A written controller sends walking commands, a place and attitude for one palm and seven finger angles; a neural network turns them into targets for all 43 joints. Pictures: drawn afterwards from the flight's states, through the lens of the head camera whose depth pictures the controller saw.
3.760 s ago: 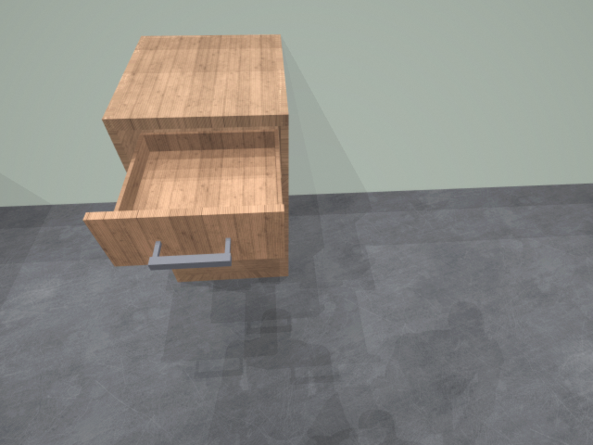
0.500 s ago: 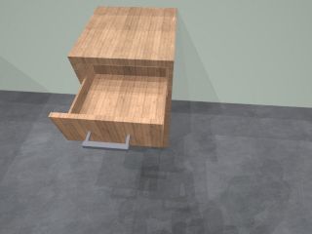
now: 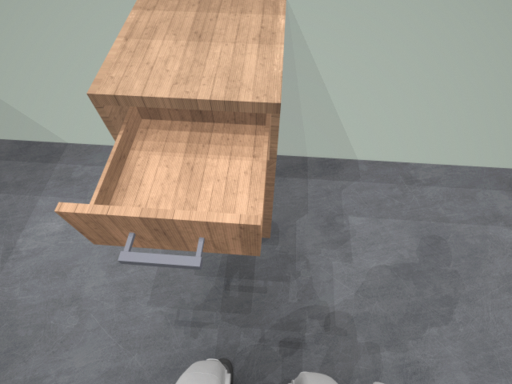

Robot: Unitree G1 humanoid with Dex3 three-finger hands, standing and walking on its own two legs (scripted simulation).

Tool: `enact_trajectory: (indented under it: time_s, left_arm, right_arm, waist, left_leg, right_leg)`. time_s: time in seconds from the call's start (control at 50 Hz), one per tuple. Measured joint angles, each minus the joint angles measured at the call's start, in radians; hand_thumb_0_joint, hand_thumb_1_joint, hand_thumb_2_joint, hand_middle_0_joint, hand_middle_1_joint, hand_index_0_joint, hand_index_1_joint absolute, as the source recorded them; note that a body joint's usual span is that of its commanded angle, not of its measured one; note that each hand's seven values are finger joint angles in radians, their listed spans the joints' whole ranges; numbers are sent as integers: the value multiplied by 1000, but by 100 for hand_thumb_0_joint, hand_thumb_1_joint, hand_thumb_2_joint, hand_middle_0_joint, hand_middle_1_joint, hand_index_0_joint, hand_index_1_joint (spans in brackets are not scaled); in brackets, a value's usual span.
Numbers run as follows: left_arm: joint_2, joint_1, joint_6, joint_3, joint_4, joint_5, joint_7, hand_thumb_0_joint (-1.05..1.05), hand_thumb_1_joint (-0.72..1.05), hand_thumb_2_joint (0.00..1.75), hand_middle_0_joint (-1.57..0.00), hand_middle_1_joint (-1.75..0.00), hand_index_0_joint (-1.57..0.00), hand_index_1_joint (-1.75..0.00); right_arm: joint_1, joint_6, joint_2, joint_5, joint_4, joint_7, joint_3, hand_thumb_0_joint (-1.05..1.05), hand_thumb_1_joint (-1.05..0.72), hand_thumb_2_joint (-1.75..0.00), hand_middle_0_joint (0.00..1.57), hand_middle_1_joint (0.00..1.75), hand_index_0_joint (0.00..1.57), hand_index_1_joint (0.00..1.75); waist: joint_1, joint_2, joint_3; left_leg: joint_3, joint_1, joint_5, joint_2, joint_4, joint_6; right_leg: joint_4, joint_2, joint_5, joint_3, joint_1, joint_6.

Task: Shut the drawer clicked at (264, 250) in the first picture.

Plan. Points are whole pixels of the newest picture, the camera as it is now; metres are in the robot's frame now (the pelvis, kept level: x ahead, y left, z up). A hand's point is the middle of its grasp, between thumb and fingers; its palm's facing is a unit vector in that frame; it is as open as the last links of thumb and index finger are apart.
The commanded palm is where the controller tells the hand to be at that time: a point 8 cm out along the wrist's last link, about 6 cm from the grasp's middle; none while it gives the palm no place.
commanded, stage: come to a stop and stand still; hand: left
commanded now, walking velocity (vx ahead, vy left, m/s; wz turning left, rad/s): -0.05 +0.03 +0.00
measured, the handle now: (163, 250) +0.34 +0.22 -0.14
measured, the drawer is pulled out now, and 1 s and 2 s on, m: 0.28 0.28 0.28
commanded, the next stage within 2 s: look again from close up in 0.48 s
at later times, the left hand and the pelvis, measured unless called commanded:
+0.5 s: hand out of the picture +0.04 +0.15 -0.17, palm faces +0.09 -0.98 -0.19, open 7.2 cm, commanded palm none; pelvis +0.00 -0.03 +0.01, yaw +2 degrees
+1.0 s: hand out of the picture -0.03 +0.20 -0.16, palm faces +0.00 -0.98 -0.22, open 7.3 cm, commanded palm none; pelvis -0.03 +0.02 +0.01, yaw +0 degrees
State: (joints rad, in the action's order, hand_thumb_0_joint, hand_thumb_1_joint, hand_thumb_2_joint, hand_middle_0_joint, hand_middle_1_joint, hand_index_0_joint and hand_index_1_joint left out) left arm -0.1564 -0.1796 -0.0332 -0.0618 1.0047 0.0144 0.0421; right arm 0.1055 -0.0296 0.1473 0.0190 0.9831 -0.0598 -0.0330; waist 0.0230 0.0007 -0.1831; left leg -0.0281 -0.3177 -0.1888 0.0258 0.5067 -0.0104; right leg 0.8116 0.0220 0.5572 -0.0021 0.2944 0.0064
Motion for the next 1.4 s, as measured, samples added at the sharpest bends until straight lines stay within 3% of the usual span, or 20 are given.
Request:
enact_trajectory:
  time_s: [0.08, 0.14, 0.18, 0.22, 0.3, 0.36, 0.4, 0.5, 0.54, 0.58, 0.62, 0.66, 0.78, 0.92, 1.22, 1.4]
  left_arm:
    - [-43, 4, 14, -13, -43, 13, -8, 1, 93, 90, -20, -30, -20, -30]
    - [-55, 4, 8, -6, -39, 24, -14, 1, 92, 90, -20, -30, -20, -30]
    - [-54, -1, 5, -4, -38, 25, -15, 0, 92, 90, -20, -30, -20, -30]
    - [-49, -6, 7, 0, -37, 23, -14, 0, 92, 90, -20, -30, -20, -30]
    - [-34, -12, 21, 11, -32, 18, -13, 0, 91, 90, -20, -30, -20, -30]
    - [-18, -16, 27, 18, -16, 7, -12, 0, 91, 90, -20, -30, -20, -30]
    - [-11, -7, 24, 21, 5, -2, -12, 0, 91, 90, -20, -30, -21, -30]
    - [-14, -10, 24, 18, 52, -6, -9, 0, 94, 90, -20, -30, -21, -30]
    - [-6, -32, 45, 32, 55, -1, 2, 0, 94, 90, -20, -30, -21, -30]
    - [1, -61, 62, 45, 46, 5, 6, 0, 93, 90, -20, -30, -21, -30]
    - [3, -83, 64, 56, 43, 10, 5, 0, 93, 90, -20, -30, -21, -30]
    - [0, -92, 52, 63, 49, 7, 2, 0, 92, 90, -20, -30, -21, -30]
    - [-5, -112, 33, 72, 40, 6, -12, 0, 91, 90, -20, -30, -21, -30]
    - [-15, -128, 32, 76, 36, 7, -19, 0, 91, 90, -20, -30, -20, -30]
    - [19, -144, 43, 90, 99, 0, -15, 0, 91, 90, -20, -30, -20, -30]
    - [33, -166, 43, 83, 107, 17, -26, 0, 91, 90, -20, -30, -20, -30]
  right_arm:
    - [5, -21, 23, -5, -4, 14, -12, -1, -93, -90, 20, 29, 20, 30]
    - [19, -42, 44, -8, 4, 30, -29, 0, -92, -90, 20, 29, 20, 30]
    - [29, -47, 54, -8, 16, 35, -36, 0, -92, -90, 20, 29, 20, 30]
    - [39, -44, 60, -11, 26, 37, -38, 0, -92, -90, 20, 29, 20, 30]
    - [61, -31, 58, -17, 44, 36, -29, 0, -91, -90, 19, 29, 20, 30]
    - [80, -11, 50, -17, 59, 32, -16, 0, -91, -90, 19, 29, 20, 30]
    - [89, 4, 35, -11, 80, 26, -7, 0, -91, -90, 19, 29, 20, 30]
    - [111, 10, -4, -6, 113, 18, 19, 0, -91, -90, 19, 29, 20, 30]
    - [117, 8, 6, -12, 102, 21, 17, 0, -92, -90, 20, 29, 20, 30]
    - [119, 9, 20, -14, 68, 27, 16, 0, -93, -90, 20, 29, 20, 30]
    - [123, 17, 29, -16, 38, 31, 15, 0, -93, -90, 20, 29, 20, 30]
    - [133, 30, 29, -14, 26, 32, 17, 0, -93, -90, 20, 29, 20, 30]
    - [177, 32, 40, -4, 23, 38, 36, 0, -94, -90, 20, 29, 20, 30]
    - [206, 34, 34, -2, 44, 49, 52, 0, -93, -90, 20, 29, 20, 30]
    - [215, 53, 10, -12, 125, 40, 62, 0, -91, -90, 20, 29, 20, 30]
    - [231, 49, 4, -6, 137, 44, 52, 0, -91, -90, 20, 29, 20, 30]
  waist:
    - [2, 22, 20]
    - [-19, 34, 35]
    - [-22, 29, 49]
    - [-25, 21, 61]
    - [-27, 4, 77]
    - [-30, 1, 88]
    - [-30, -12, 89]
    - [-11, -31, 106]
    - [-10, -7, 123]
    - [-16, 17, 128]
    - [-32, 35, 133]
    - [-40, 33, 139]
    - [-26, 34, 183]
    - [-22, 23, 178]
    - [-19, 4, 164]
    - [-15, -5, 199]
  left_leg:
    - [1, -30, -29, 17, 63, -21]
    - [44, -75, -242, -13, 262, -11]
    - [51, -88, -274, -30, 387, -5]
    - [45, -71, -281, -34, 420, -5]
    - [31, 31, -269, -28, 254, -9]
    - [36, 136, -115, -18, 18, -4]
    - [46, 168, -126, -16, -38, 0]
    - [43, 198, -115, -15, -71, -5]
    - [33, 150, -129, -6, 1, 2]
    - [28, 109, -166, -4, 73, 14]
    - [25, 100, -145, -2, 55, 17]
    - [17, 110, -110, -15, 48, 26]
    - [-6, 124, -105, -50, 12, 55]
    - [-23, 117, -59, -76, -50, 70]
    - [-22, 145, -67, -78, -77, 69]
    - [-28, 166, -134, -75, -31, 63]
  right_leg:
    - [-204, -15, -228, -4, -35, 4]
    - [-196, -12, -206, -24, -46, 44]
    - [-228, -12, -214, -24, -60, 54]
    - [-265, -9, -235, -22, -72, 57]
    - [-317, 2, -263, -28, -89, 61]
    - [-309, 20, -257, -46, -86, 59]
    - [-297, 20, -246, -57, -89, 54]
    - [-369, 23, -284, -52, -135, 53]
    - [-378, 32, -295, -50, -125, 48]
    - [-364, 38, -298, -41, -113, 46]
    - [-340, 38, -290, -41, -106, 42]
    - [-306, 23, -272, -37, -103, 31]
    - [-311, -12, -285, -15, -98, 5]
    - [-323, -37, -307, 3, -66, -7]
    - [-344, -37, -296, 4, -92, -12]
    - [-272, -33, -219, 11, -98, 3]
